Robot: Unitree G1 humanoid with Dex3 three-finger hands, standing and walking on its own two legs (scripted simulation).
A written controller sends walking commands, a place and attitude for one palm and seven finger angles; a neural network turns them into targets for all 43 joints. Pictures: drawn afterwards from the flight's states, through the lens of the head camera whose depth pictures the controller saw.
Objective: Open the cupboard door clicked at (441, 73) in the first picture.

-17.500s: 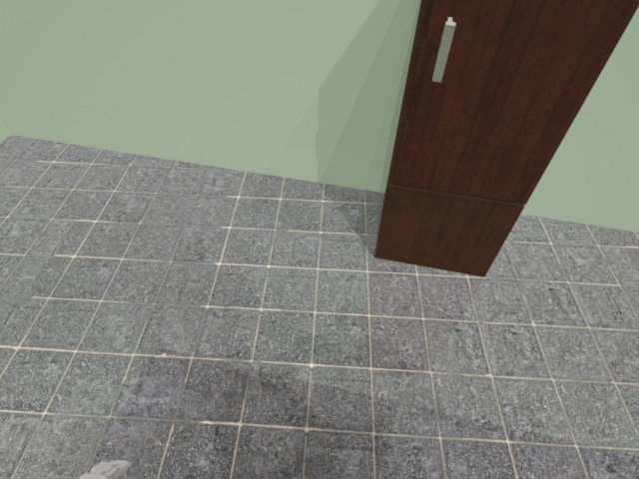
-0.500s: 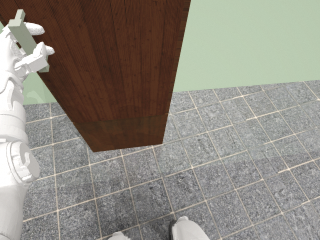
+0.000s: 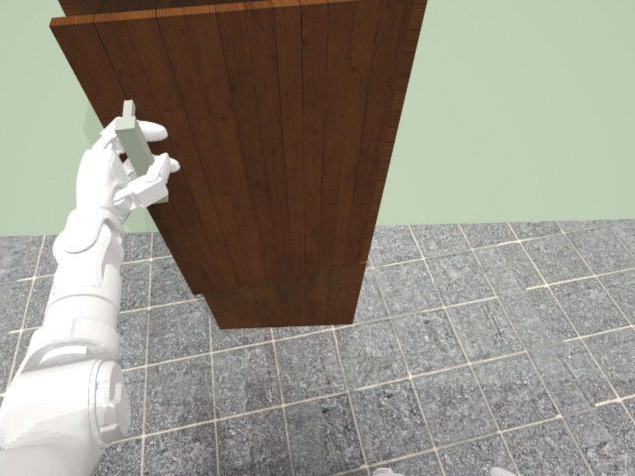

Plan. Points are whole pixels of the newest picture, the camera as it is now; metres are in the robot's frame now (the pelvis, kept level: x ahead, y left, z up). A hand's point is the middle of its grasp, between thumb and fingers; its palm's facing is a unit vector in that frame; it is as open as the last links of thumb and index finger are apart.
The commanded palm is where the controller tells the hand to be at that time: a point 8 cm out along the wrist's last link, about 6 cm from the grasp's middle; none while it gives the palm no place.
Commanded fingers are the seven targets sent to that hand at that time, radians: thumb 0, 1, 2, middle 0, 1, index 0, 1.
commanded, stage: pull the door open along its arc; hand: left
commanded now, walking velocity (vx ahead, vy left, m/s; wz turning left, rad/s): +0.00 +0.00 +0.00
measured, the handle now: (144, 153) +0.50 +0.22 +0.12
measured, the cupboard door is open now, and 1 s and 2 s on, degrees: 10 22 38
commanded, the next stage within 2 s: open thumb and fingers to let go in 1.78 s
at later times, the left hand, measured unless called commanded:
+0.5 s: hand (169, 165) +0.48 +0.19 +0.11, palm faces +0.42 -0.91 +0.02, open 5.6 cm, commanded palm +0.44 +0.22 +0.12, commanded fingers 0.00 0.90 0.90 -0.40 -1.35 -0.40 -1.35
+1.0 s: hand (187, 218) +0.39 +0.15 +0.11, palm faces +0.45 -0.89 +0.03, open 5.6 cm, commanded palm +0.32 +0.16 +0.12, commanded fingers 0.00 0.90 0.90 -0.40 -1.35 -0.40 -1.35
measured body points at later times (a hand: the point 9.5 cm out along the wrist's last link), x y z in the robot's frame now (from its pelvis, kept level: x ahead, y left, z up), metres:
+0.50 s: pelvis -0.03 -0.01 -0.01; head +0.06 -0.01 +0.43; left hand +0.45 +0.23 +0.12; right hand -0.01 -0.27 -0.14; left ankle -0.04 +0.12 -0.71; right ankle +0.02 -0.14 -0.71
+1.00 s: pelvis +0.01 -0.01 +0.01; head +0.04 -0.02 +0.46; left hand +0.36 +0.19 +0.11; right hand +0.11 -0.25 -0.11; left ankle -0.04 +0.12 -0.71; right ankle +0.02 -0.14 -0.71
